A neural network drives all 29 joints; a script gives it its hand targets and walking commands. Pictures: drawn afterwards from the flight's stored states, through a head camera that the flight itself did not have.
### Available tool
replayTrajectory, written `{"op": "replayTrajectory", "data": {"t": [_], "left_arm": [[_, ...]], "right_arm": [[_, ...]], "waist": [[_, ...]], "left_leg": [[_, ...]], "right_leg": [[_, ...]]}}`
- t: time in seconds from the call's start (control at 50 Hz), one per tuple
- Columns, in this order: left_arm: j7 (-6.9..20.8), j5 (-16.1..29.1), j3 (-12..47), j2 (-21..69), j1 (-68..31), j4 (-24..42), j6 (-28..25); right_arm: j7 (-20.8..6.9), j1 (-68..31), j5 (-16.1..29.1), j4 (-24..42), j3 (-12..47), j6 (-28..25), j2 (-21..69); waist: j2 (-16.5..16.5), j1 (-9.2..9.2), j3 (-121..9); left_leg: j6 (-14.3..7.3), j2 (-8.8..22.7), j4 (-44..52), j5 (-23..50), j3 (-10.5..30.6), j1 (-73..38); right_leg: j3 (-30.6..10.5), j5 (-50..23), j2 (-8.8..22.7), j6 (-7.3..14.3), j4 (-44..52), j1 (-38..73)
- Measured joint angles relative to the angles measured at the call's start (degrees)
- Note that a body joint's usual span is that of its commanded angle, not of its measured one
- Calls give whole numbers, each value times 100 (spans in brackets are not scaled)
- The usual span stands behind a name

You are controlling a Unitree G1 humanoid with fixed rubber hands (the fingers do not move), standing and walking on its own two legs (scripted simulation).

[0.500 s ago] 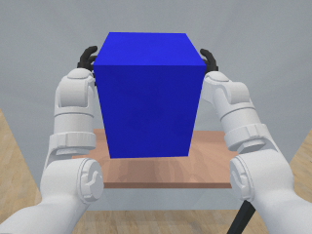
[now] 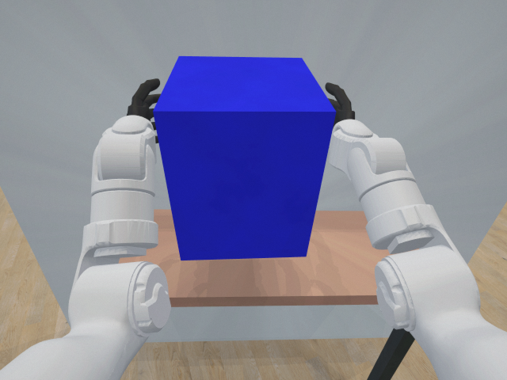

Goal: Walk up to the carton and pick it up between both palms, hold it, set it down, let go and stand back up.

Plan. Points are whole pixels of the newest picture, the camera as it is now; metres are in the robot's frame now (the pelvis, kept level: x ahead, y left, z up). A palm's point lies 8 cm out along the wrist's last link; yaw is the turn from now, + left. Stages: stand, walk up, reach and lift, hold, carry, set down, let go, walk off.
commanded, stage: hold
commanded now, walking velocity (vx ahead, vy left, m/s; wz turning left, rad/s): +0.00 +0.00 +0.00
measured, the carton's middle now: (242, 156) +0.39 +0.00 +0.24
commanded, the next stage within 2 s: set down in 0.56 s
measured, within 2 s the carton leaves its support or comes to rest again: neither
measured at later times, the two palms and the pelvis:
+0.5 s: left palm (137, 126) +0.37 +0.15 +0.30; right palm (338, 131) +0.36 -0.14 +0.30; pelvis +0.00 +0.00 +0.00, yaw +0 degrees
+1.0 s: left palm (131, 111) +0.39 +0.16 +0.31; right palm (328, 125) +0.38 -0.13 +0.30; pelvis +0.01 +0.00 +0.00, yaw +1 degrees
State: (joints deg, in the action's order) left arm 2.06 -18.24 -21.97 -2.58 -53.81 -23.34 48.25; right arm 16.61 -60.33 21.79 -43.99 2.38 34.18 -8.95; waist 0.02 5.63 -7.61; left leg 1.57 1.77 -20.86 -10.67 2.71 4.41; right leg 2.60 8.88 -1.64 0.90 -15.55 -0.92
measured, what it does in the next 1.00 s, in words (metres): stands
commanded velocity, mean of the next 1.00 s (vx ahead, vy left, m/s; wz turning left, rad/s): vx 0.00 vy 0.00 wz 0.00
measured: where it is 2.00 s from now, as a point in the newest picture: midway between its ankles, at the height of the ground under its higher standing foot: outside the picture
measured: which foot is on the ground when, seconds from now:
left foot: down 0.00-1.00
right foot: down 0.00-1.00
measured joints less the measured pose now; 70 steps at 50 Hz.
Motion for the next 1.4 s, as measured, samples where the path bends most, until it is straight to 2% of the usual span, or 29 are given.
{"op": "replayTrajectory", "data": {"t": [0.38, 0.6, 0.68, 0.8, 0.9, 0.98, 1.06, 1.24, 1.4], "left_arm": [[57, -47, -63, -67, -159, -293, -43], [44, -23, -24, -57, -80, -189, -2], [33, 4, -107, -61, -141, -248, -59], [55, -63, -289, -78, -380, -425, -561], [219, -327, -429, -107, -522, -534, -981], [359, -571, -416, -112, -492, -545, -1090], [409, -675, -270, -62, -245, -379, -1099], [108, -448, 178, 190, 460, 325, -1313], [-77, -474, 186, 317, 366, 96, -1381]], "right_arm": [[-10, -107, -133, -197, -132, 16, 69], [-7, -57, -111, -137, -89, 31, 65], [-37, -140, -268, -185, -212, 29, 118], [-112, -253, -562, -245, -507, -432, 231], [-261, -310, -944, -461, -813, -998, 415], [-394, -168, -1271, -625, -1093, -1390, 614], [-452, 213, -1370, -594, -1090, -1713, 744], [-491, 998, -1188, -101, -776, -2302, 700], [-674, 933, -1386, -325, -975, -2399, 625]], "waist": [[-29, -59, -44], [55, -2, -40], [73, 23, -27], [117, 14, -6], [199, 30, 179], [311, 68, 408], [419, 91, 594], [559, 139, 885], [506, 66, 898]], "left_leg": [[-14, -26, 79, 60, -3, 8], [7, -8, 77, 65, 20, 11], [5, -10, 13, 35, 25, 58], [-6, -30, 40, 31, 22, 31], [-18, -54, 135, 10, 39, -264], [-19, -79, 208, -8, 73, -544], [-19, -85, 238, -26, 98, -679], [-2, -72, 91, -88, 145, -597], [-27, -82, 119, -42, 73, -518]], "right_leg": [[-3, -15, 27, -3, -8, -48], [17, -28, 7, 14, 18, -31], [22, 17, 9, 15, -73, -91], [19, 63, 30, 4, -116, -94], [37, 100, 52, -3, -36, 205], [73, 144, 75, -2, 22, 494], [99, 159, 79, -4, 81, 653], [146, 151, 61, -14, 92, 659], [77, 142, 79, -29, -2, 498]]}}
